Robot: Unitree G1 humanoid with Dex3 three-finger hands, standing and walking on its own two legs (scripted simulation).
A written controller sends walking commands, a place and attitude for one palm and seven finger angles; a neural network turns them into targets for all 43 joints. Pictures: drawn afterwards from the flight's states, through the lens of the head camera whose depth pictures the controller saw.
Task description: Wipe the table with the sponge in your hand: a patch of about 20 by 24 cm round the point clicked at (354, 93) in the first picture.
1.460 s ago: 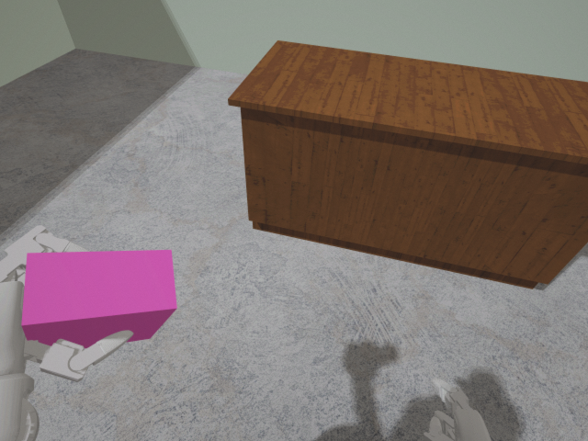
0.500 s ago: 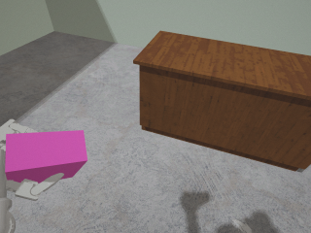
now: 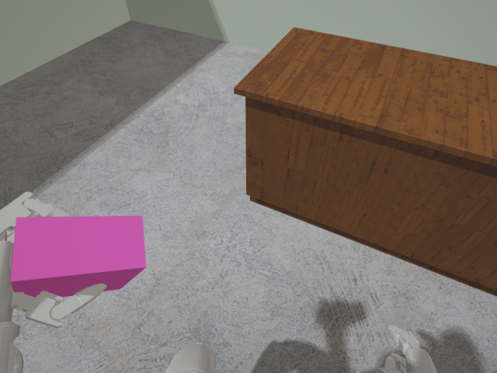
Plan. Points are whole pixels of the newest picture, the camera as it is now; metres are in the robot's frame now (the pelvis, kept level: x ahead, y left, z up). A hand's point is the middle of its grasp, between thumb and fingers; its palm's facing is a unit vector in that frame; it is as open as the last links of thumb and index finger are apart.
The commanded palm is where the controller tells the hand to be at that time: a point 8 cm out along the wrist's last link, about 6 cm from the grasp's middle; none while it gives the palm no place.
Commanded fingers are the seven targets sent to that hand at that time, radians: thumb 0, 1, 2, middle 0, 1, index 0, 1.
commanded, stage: walk to a spot facing it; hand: left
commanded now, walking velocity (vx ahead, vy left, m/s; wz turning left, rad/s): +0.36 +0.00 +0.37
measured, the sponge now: (96, 259) +0.22 +0.20 +0.14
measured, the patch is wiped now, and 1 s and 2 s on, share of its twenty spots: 0.00 0.00 0.00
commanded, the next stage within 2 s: turn to face it in 0.86 s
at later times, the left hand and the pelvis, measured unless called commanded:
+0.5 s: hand (59, 172) +0.31 +0.26 +0.20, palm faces +0.50 -0.76 -0.42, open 10.2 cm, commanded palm +0.26 +0.30 +0.18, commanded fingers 0.00 0.10 1.30 -1.20 -1.60 -1.20 -1.60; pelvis +0.14 +0.01 +0.00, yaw +7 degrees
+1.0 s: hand (72, 146) +0.37 +0.27 +0.19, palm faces +0.63 -0.63 -0.45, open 10.2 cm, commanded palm +0.30 +0.30 +0.18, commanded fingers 0.00 0.10 1.30 -1.20 -1.60 -1.20 -1.60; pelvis +0.24 -0.01 -0.02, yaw +18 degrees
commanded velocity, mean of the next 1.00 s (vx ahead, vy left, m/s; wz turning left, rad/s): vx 0.20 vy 0.00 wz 0.34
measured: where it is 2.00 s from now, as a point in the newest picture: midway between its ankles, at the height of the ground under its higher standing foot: outside the picture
